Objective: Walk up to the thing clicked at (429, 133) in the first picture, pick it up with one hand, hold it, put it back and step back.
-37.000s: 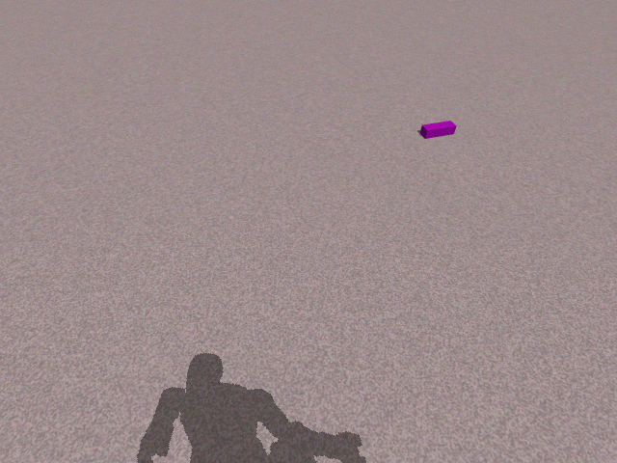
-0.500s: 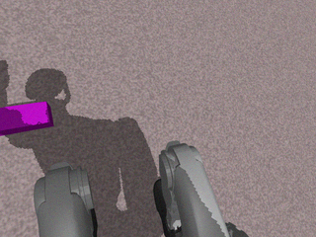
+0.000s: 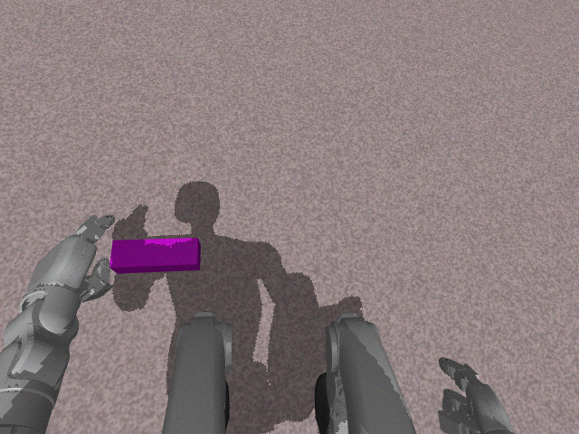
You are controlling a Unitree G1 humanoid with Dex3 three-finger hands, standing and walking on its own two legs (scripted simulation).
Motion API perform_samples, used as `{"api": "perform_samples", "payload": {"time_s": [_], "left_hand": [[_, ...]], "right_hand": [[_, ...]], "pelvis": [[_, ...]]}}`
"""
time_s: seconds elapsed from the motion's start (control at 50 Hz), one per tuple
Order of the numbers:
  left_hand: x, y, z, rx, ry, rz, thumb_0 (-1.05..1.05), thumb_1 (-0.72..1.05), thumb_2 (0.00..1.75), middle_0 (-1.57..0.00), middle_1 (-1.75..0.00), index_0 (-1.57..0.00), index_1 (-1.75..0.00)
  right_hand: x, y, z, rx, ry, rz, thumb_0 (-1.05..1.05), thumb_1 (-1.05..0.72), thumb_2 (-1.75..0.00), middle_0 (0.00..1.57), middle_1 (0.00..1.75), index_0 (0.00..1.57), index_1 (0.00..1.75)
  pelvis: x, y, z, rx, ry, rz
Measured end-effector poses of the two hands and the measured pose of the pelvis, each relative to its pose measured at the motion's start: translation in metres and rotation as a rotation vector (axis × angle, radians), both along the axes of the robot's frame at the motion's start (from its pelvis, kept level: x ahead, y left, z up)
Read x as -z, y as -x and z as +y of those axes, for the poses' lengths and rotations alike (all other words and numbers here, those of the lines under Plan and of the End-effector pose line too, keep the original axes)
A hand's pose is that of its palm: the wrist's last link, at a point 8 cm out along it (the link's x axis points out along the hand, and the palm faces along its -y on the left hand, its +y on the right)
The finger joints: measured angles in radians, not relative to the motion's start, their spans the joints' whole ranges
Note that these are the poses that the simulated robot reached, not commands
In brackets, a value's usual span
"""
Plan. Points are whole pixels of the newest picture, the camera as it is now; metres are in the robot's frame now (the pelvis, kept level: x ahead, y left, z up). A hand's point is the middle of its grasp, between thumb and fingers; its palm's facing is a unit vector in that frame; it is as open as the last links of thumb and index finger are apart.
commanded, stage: home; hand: left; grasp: from above
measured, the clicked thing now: (157, 255) +0.49 +0.30 -0.46
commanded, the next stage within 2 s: none
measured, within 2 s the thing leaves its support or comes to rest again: neither
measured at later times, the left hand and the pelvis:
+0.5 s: hand (66, 340) +0.25 +0.20 +0.11, palm faces +0.12 -0.96 -0.25, open 7.4 cm; pelvis +0.05 +0.00 +0.18, yaw +4 degrees
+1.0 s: hand (24, 387) +0.22 +0.19 +0.18, palm faces +0.15 -0.97 -0.19, open 7.4 cm; pelvis +0.08 -0.01 +0.23, yaw +6 degrees
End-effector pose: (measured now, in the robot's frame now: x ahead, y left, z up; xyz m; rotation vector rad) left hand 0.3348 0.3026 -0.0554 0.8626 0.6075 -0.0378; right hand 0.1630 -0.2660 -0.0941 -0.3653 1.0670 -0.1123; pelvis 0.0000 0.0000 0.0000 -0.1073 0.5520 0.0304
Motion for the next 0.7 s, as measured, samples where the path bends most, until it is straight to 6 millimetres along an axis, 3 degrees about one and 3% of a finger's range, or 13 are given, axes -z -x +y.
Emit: {"api": "perform_samples", "payload": {"time_s": [0.1, 0.22, 0.36, 0.52, 0.7], "left_hand": [[-0.038, 0.035, -0.012, -0.125, 0.130, 0.025, 0.01, 0.85, 0.90, -0.22, -0.30, -0.21, -0.31], [-0.082, 0.067, -0.029, -0.267, 0.289, 0.059, 0.01, 0.88, 0.90, -0.21, -0.30, -0.21, -0.30], [-0.136, 0.089, -0.041, -0.408, 0.414, 0.089, 0.01, 0.90, 0.90, -0.21, -0.30, -0.21, -0.30], [-0.200, 0.107, -0.054, -0.525, 0.530, 0.106, 0.01, 0.90, 0.90, -0.21, -0.30, -0.20, -0.30], [-0.257, 0.122, -0.065, -0.528, 0.573, 0.081, 0.01, 0.90, 0.90, -0.21, -0.30, -0.20, -0.30]], "right_hand": [[-0.048, -0.039, 0.014, -0.033, -0.034, -0.155, 0.01, -0.91, -0.90, 0.20, 0.30, 0.20, 0.30], [-0.101, -0.062, 0.032, -0.045, -0.076, -0.271, 0.01, -0.91, -0.90, 0.20, 0.30, 0.20, 0.30], [-0.152, -0.062, 0.043, -0.012, -0.095, -0.313, 0.01, -0.91, -0.90, 0.20, 0.30, 0.20, 0.30], [-0.205, -0.050, 0.039, 0.057, -0.060, -0.332, 0.01, -0.91, -0.90, 0.20, 0.30, 0.20, 0.30], [-0.252, -0.060, 0.030, 0.086, -0.027, -0.435, 0.01, -0.91, -0.90, 0.20, 0.30, 0.20, 0.30]], "pelvis": [[-0.038, -0.003, -0.002, -0.013, -0.012, -0.046], [-0.083, -0.013, -0.005, -0.028, -0.026, -0.103], [-0.133, -0.030, -0.005, -0.043, -0.038, -0.168], [-0.186, -0.057, -0.005, -0.056, -0.052, -0.249], [-0.222, -0.077, -0.003, -0.062, -0.065, -0.326]]}}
